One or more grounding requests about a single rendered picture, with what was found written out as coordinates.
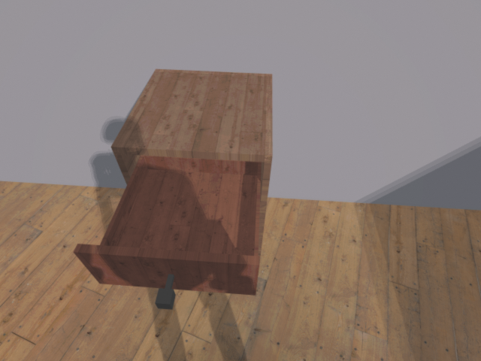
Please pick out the handle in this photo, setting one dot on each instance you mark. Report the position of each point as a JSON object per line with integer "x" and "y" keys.
{"x": 165, "y": 297}

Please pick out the drawer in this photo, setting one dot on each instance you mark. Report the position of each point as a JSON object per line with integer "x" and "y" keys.
{"x": 196, "y": 219}

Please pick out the cabinet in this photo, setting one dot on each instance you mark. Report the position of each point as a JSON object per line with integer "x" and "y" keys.
{"x": 202, "y": 115}

